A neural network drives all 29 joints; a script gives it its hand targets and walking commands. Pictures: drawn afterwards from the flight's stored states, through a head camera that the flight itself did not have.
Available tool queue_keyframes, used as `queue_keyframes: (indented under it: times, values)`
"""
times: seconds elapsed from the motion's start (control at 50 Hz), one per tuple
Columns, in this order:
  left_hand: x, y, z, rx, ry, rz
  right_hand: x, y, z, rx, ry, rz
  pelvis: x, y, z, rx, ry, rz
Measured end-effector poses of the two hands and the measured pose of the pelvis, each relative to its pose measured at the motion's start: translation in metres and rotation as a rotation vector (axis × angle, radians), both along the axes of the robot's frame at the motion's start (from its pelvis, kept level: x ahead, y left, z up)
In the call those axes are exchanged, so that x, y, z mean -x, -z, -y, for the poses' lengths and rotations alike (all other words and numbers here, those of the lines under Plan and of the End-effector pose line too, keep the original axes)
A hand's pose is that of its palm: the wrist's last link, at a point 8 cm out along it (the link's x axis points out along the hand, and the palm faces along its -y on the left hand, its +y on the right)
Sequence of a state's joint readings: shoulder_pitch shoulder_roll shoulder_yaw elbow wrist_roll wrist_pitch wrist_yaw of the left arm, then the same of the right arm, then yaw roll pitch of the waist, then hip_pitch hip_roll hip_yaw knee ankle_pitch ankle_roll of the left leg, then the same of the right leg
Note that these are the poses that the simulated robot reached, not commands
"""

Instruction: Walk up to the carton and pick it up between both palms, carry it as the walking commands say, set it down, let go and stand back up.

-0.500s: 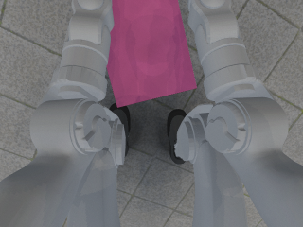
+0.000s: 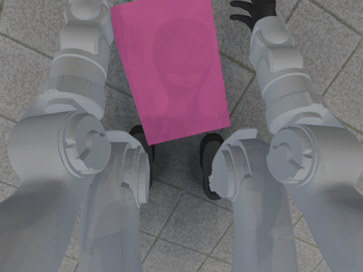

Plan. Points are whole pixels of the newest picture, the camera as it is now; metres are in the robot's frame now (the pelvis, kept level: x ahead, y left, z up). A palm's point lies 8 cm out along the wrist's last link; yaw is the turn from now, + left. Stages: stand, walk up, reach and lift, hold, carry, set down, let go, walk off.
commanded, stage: set down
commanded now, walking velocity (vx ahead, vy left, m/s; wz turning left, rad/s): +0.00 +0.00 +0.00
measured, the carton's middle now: (173, 70) +0.41 +0.03 -0.33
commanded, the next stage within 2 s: let go in 1.96 s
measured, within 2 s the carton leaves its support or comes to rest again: neither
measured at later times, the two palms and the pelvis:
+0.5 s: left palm out of the picture +0.54 +0.16 -0.24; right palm out of the picture +0.55 -0.14 -0.24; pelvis +0.00 +0.00 -0.03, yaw +0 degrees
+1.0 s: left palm out of the picture +0.56 +0.20 -0.16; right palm out of the picture +0.57 -0.12 -0.16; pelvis -0.01 +0.00 -0.03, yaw +0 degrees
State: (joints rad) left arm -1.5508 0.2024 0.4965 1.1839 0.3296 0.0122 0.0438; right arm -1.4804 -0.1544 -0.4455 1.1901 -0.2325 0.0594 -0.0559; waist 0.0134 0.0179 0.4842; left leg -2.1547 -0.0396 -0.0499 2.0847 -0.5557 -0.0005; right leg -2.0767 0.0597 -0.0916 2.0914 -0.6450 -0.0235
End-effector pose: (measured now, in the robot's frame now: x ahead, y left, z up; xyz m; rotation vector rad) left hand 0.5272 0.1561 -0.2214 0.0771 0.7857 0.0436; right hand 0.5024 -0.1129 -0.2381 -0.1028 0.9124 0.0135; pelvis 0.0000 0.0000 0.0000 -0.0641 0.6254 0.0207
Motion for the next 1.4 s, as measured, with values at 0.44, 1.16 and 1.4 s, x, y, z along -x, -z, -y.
queue_keyframes:
  times: [0.44, 1.16, 1.4]
  values:
    - [-0.017, 0.016, -0.003, 0.023, -0.055, 0.052, -0.043, -0.001, 0.037, 0.012, 0.082, 0.188, -0.002, 0.033, 0.003, -0.016, 0.007, 0.026]
    - [-0.023, -0.111, -0.047, -0.033, -0.141, 0.193, -0.053, -0.125, 0.004, -0.014, 0.048, 0.289, 0.017, -0.003, 0.0, -0.016, -0.001, 0.139]
    - [-0.027, -0.176, -0.05, -0.034, -0.141, 0.194, -0.055, -0.19, -0.003, -0.021, 0.029, 0.3, 0.015, -0.059, -0.002, -0.019, -0.007, 0.134]
